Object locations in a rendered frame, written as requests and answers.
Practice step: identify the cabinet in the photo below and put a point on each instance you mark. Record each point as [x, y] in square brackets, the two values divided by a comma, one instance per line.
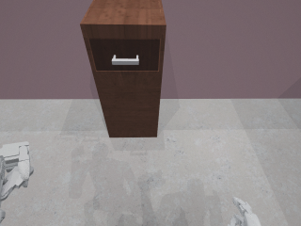
[130, 100]

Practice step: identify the drawer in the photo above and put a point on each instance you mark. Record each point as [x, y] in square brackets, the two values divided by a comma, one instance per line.
[104, 50]

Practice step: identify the handle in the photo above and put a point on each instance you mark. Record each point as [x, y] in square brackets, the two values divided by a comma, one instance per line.
[125, 61]

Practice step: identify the left robot hand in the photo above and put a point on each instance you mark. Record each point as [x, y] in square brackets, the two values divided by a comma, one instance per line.
[15, 159]

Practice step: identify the right robot hand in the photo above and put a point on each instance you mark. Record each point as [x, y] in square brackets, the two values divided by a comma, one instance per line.
[248, 219]

